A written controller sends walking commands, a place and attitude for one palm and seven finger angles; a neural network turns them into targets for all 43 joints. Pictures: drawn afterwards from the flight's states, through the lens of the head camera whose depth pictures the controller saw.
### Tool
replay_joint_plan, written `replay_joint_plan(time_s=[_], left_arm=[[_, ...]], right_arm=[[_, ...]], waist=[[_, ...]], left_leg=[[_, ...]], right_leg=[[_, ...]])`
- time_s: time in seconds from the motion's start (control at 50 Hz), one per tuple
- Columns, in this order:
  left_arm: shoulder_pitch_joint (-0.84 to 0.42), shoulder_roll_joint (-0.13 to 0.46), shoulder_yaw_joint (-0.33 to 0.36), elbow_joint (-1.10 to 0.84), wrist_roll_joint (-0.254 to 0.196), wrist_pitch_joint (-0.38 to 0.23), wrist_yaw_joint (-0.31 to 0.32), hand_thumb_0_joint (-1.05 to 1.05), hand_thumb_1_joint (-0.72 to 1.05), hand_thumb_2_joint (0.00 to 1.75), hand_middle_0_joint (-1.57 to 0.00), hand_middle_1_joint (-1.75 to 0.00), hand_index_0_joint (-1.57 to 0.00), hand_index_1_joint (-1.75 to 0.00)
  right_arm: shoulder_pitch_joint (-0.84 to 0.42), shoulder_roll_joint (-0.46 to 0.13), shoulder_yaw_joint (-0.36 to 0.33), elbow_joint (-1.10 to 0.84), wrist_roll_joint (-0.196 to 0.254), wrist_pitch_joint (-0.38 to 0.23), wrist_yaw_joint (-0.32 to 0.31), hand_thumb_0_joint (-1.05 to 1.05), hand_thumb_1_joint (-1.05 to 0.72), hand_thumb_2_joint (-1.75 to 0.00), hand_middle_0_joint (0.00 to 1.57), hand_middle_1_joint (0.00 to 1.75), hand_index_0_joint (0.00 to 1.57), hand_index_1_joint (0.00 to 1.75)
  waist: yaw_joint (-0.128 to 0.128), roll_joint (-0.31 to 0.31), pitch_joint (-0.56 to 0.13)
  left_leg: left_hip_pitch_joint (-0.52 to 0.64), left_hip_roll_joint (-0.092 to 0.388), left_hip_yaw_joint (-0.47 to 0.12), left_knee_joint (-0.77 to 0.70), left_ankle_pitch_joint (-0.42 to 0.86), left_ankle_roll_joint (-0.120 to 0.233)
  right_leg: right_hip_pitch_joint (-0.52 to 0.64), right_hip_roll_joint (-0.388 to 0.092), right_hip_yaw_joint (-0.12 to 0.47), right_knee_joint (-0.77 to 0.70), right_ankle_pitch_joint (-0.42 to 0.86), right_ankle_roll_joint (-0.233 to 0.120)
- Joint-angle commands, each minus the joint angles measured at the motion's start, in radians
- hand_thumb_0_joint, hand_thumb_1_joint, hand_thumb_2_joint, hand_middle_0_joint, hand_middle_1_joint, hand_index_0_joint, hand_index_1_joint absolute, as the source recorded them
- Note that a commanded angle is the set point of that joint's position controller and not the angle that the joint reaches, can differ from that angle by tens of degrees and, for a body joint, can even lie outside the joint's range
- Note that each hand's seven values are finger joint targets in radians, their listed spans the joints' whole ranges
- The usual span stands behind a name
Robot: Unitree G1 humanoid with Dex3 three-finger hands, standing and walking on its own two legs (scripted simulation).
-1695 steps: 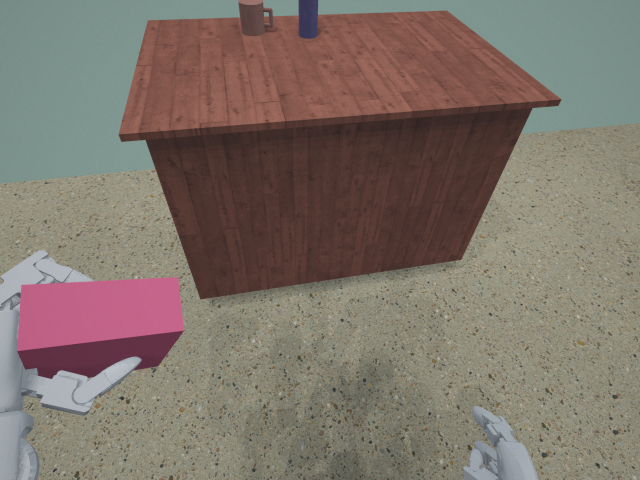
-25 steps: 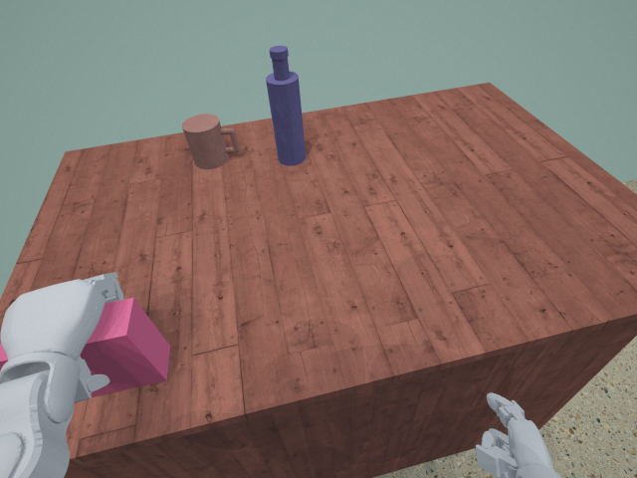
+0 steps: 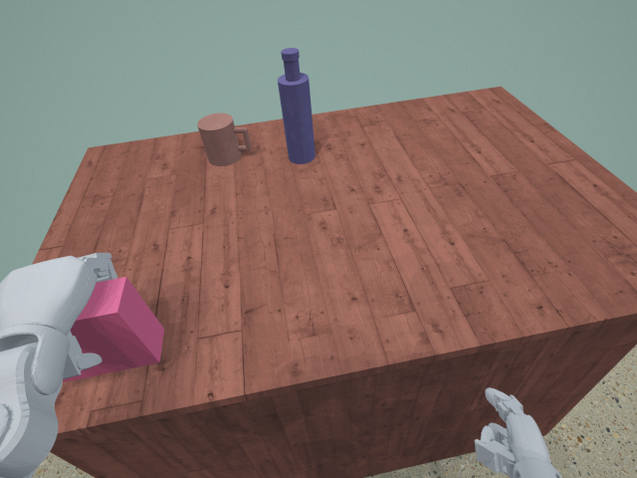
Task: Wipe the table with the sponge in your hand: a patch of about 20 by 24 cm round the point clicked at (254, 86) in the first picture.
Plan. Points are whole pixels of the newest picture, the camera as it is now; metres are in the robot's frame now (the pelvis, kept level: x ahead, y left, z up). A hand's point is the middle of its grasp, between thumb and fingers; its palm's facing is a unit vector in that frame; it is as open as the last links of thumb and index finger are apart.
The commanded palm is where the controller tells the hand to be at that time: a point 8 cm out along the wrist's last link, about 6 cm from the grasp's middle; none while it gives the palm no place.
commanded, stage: lift the sponge slowly off the table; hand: left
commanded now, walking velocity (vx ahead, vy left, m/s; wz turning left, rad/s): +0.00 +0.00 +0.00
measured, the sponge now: (93, 341) +0.21 +0.33 +0.08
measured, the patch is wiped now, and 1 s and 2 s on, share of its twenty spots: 0.90 0.90 0.90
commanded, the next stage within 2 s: bring the sponge back beside the body in 1.06 s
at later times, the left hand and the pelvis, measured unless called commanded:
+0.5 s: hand (74, 291) +0.24 +0.33 +0.15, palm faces +0.05 -0.05 -1.00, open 9.5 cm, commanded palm +0.20 +0.32 +0.22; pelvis -0.01 +0.00 +0.00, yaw +0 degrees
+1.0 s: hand (62, 273) +0.23 +0.32 +0.18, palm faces +0.09 -0.05 -0.99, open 9.5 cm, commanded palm +0.20 +0.32 +0.25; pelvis -0.01 +0.01 +0.00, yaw -1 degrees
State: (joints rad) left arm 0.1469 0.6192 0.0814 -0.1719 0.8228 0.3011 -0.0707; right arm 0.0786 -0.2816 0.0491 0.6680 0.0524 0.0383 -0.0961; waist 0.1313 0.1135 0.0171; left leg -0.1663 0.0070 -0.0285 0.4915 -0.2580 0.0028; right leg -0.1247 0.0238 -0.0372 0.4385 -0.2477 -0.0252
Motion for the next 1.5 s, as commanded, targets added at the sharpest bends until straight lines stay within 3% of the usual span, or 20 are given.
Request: replay_joint_plan(time_s=[0.0,0.12,0.2,0.26,0.38,0.46,0.6,0.72,0.78,0.86,0.88,0.96,0.98,1.1,1.18,1.22,1.34,1.38,1.44,1.48], left_arm=[[-0.311,0.283,0.160,-0.221,0.028,-0.031,0.016,0.00,0.10,1.30,-1.20,-1.60,-1.20,-1.60],[-0.335,0.302,0.179,-0.155,0.035,-0.030,0.007,0.00,0.10,1.30,-1.20,-1.60,-1.20,-1.60],[-0.391,0.336,0.203,-0.169,0.037,-0.020,0.014,0.00,0.10,1.30,-1.20,-1.60,-1.20,-1.60],[-0.383,0.337,0.203,-0.115,0.029,0.000,0.006,0.00,0.10,1.30,-1.20,-1.60,-1.20,-1.60],[-0.420,0.320,0.166,-0.187,0.017,0.014,-0.039,0.00,0.10,1.30,-1.20,-1.60,-1.20,-1.60],[-0.407,0.331,0.166,-0.159,0.014,0.009,-0.063,0.00,0.10,1.30,-1.20,-1.60,-1.20,-1.60],[-0.552,0.366,0.181,-0.220,0.030,-0.021,-0.039,0.00,0.10,1.30,-1.20,-1.60,-1.20,-1.60],[-0.482,0.380,0.212,-0.145,0.017,0.033,-0.032,0.00,0.10,1.30,-1.20,-1.60,-1.20,-1.60],[-0.470,0.387,0.219,-0.206,0.001,0.066,-0.055,0.00,0.10,1.30,-1.20,-1.60,-1.20,-1.60],[-0.408,0.341,0.168,-0.237,-0.017,0.097,-0.098,0.00,0.10,1.30,-1.20,-1.60,-1.20,-1.60],[-0.419,0.363,0.192,-0.285,-0.015,0.095,-0.103,0.00,0.10,1.30,-1.20,-1.60,-1.20,-1.60],[-0.409,0.384,0.198,-0.262,-0.012,0.086,-0.119,0.00,0.10,1.30,-1.20,-1.60,-1.20,-1.60],[-0.448,0.398,0.206,-0.291,-0.003,0.081,-0.117,0.00,0.10,1.30,-1.20,-1.60,-1.20,-1.60],[-0.576,0.394,0.184,-0.263,0.015,0.036,-0.083,0.00,0.10,1.30,-1.20,-1.60,-1.20,-1.60],[-0.546,0.371,0.178,-0.270,0.006,0.034,-0.075,0.00,0.10,1.30,-1.20,-1.60,-1.20,-1.60],[-0.513,0.336,0.149,-0.210,0.006,0.050,-0.073,0.00,0.10,1.30,-1.20,-1.60,-1.20,-1.60],[-0.436,0.346,0.163,-0.210,-0.003,0.093,-0.091,0.00,0.10,1.30,-1.20,-1.60,-1.20,-1.60],[-0.454,0.377,0.193,-0.246,-0.002,0.095,-0.092,0.00,0.10,1.30,-1.20,-1.60,-1.20,-1.60],[-0.436,0.357,0.171,-0.220,-0.007,0.089,-0.100,0.00,0.10,1.30,-1.20,-1.60,-1.20,-1.60],[-0.433,0.396,0.211,-0.270,-0.006,0.075,-0.098,0.00,0.10,1.30,-1.20,-1.60,-1.20,-1.60]], right_arm=[[-0.233,-0.097,-0.033,-0.209,-0.010,-0.082,-0.018,0.00,-0.90,-0.90,0.20,0.30,0.20,0.30],[-0.236,-0.095,-0.030,-0.195,-0.005,-0.077,-0.015,0.00,-0.90,-0.90,0.20,0.30,0.20,0.30],[-0.250,-0.100,-0.030,-0.209,-0.011,-0.075,-0.013,0.00,-0.90,-0.90,0.20,0.30,0.20,0.30],[-0.246,-0.106,-0.032,-0.194,-0.003,-0.061,-0.008,0.00,-0.90,-0.90,0.20,0.30,0.20,0.30],[-0.299,-0.099,-0.022,-0.221,0.007,-0.070,-0.004,0.00,-0.90,-0.90,0.20,0.30,0.20,0.30],[-0.253,-0.106,-0.024,-0.209,0.000,-0.063,-0.009,0.00,-0.90,-0.90,0.20,0.30,0.20,0.30],[-0.255,-0.096,-0.020,-0.223,-0.007,-0.086,-0.023,0.00,-0.90,-0.90,0.20,0.30,0.20,0.30],[-0.264,-0.102,-0.026,-0.205,0.000,-0.069,-0.008,0.00,-0.90,-0.90,0.20,0.30,0.20,0.30],[-0.319,-0.103,-0.022,-0.227,0.011,-0.065,0.000,0.00,-0.90,-0.90,0.20,0.30,0.20,0.30],[-0.293,-0.103,-0.017,-0.235,0.008,-0.046,0.007,0.00,-0.90,-0.90,0.20,0.30,0.20,0.30],[-0.327,-0.097,-0.015,-0.251,0.017,-0.058,0.007,0.00,-0.90,-0.90,0.20,0.30,0.20,0.30],[-0.278,-0.103,-0.013,-0.238,0.007,-0.044,-0.002,0.00,-0.90,-0.90,0.20,0.30,0.20,0.30],[-0.311,-0.100,-0.010,-0.249,0.015,-0.058,-0.006,0.00,-0.90,-0.90,0.20,0.30,0.20,0.30],[-0.273,-0.097,-0.011,-0.234,0.001,-0.069,-0.024,0.00,-0.90,-0.90,0.20,0.30,0.20,0.30],[-0.314,-0.087,-0.014,-0.234,0.013,-0.082,-0.020,0.00,-0.90,-0.90,0.20,0.30,0.20,0.30],[-0.282,-0.088,-0.014,-0.219,0.004,-0.075,-0.019,0.00,-0.90,-0.90,0.20,0.30,0.20,0.30],[-0.305,-0.099,-0.008,-0.229,0.003,-0.052,-0.007,0.00,-0.90,-0.90,0.20,0.30,0.20,0.30],[-0.333,-0.098,-0.009,-0.239,0.012,-0.062,-0.008,0.00,-0.90,-0.90,0.20,0.30,0.20,0.30],[-0.300,-0.098,-0.005,-0.238,0.000,-0.052,-0.010,0.00,-0.90,-0.90,0.20,0.30,0.20,0.30],[-0.325,-0.096,-0.008,-0.245,0.008,-0.065,-0.013,0.00,-0.90,-0.90,0.20,0.30,0.20,0.30]], waist=[[-0.004,-0.013,-0.218],[-0.007,-0.025,-0.152],[0.016,-0.007,-0.210],[0.007,-0.049,-0.192],[-0.002,0.027,-0.211],[-0.005,-0.043,-0.199],[0.013,0.023,-0.251],[0.022,-0.021,-0.233],[0.026,0.027,-0.253],[0.021,-0.009,-0.246],[0.017,-0.006,-0.253],[0.018,-0.047,-0.219],[0.011,-0.032,-0.214],[0.021,0.027,-0.242],[0.015,0.039,-0.236],[0.016,-0.018,-0.216],[0.028,-0.034,-0.204],[0.021,-0.037,-0.202],[0.025,-0.046,-0.206],[0.022,-0.029,-0.215]], left_leg=[[0.068,-0.044,-0.020,-0.052,0.204,0.039],[0.041,-0.038,-0.023,-0.076,0.164,0.030],[0.041,-0.045,-0.022,-0.073,0.189,0.029],[0.039,-0.043,-0.022,-0.077,0.205,0.026],[0.051,-0.039,-0.029,-0.080,0.191,0.026],[0.043,-0.036,-0.027,-0.075,0.195,0.032],[0.062,-0.036,-0.039,-0.091,0.197,0.028],[0.035,-0.033,-0.036,-0.093,0.235,0.015],[0.037,-0.032,-0.043,-0.091,0.251,0.014],[0.029,-0.031,-0.030,-0.083,0.268,0.021],[0.033,-0.027,-0.045,-0.081,0.253,0.023],[0.028,-0.027,-0.034,-0.079,0.228,0.028],[0.032,-0.023,-0.047,-0.080,0.204,0.026],[0.044,-0.032,-0.041,-0.093,0.162,0.024],[0.053,-0.027,-0.056,-0.103,0.141,0.016],[0.035,-0.028,-0.038,-0.100,0.149,0.015],[0.004,-0.029,-0.032,-0.096,0.143,0.018],[0.004,-0.025,-0.043,-0.091,0.127,0.017],[0.005,-0.031,-0.024,-0.075,0.137,0.022],[0.018,-0.030,-0.038,-0.064,0.131,0.021]], right_leg=[[0.010,-0.007,0.070,-0.089,0.114,-0.046],[-0.022,-0.005,0.076,-0.103,0.058,-0.045],[0.027,-0.008,0.088,-0.087,0.091,-0.058],[0.021,-0.007,0.088,-0.095,0.114,-0.048],[0.018,-0.007,0.108,-0.087,0.108,-0.056],[0.004,-0.014,0.067,-0.087,0.116,-0.042],[0.035,-0.013,0.071,-0.078,0.092,-0.063],[0.048,-0.017,0.090,-0.071,0.144,-0.060],[0.060,-0.011,0.121,-0.059,0.175,-0.068],[0.046,-0.022,0.064,-0.049,0.206,-0.046],[0.045,-0.010,0.103,-0.045,0.188,-0.057],[0.007,-0.020,0.058,-0.057,0.145,-0.040],[-0.002,-0.006,0.104,-0.060,0.115,-0.054],[0.009,-0.018,0.075,-0.069,0.054,-0.061],[0.008,-0.007,0.126,-0.077,0.045,-0.068],[-0.002,-0.019,0.090,-0.077,0.049,-0.055],[0.001,-0.020,0.084,-0.073,0.048,-0.049],[-0.007,-0.011,0.135,-0.070,0.030,-0.058],[-0.010,-0.026,0.091,-0.074,0.036,-0.046],[-0.012,-0.017,0.151,-0.071,0.026,-0.058]])
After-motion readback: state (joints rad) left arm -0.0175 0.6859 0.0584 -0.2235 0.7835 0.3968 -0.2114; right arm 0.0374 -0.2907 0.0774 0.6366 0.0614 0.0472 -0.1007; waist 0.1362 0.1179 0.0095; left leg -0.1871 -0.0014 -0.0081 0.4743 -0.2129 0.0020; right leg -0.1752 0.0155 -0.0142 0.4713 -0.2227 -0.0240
